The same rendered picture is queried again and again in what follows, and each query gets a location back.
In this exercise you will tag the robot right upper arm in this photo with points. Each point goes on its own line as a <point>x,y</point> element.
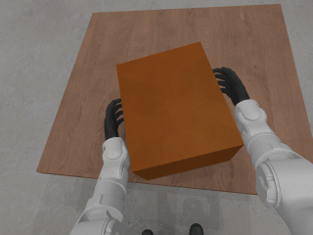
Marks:
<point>287,186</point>

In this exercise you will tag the table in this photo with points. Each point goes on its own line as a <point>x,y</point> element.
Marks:
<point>251,40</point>

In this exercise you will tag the robot left upper arm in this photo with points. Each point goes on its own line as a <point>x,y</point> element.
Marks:
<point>102,226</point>

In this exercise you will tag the robot right foot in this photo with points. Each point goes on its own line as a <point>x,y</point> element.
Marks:
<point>196,229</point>

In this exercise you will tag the left robot forearm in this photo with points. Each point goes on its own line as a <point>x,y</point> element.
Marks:
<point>108,197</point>

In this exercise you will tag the robot left hand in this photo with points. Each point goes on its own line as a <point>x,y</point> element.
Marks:
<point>111,123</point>

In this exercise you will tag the robot right hand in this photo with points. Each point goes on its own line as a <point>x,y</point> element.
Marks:
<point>234,87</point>

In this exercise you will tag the carton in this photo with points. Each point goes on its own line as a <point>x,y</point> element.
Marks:
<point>175,115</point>

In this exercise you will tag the right robot forearm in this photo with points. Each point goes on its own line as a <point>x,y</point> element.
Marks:
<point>259,139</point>

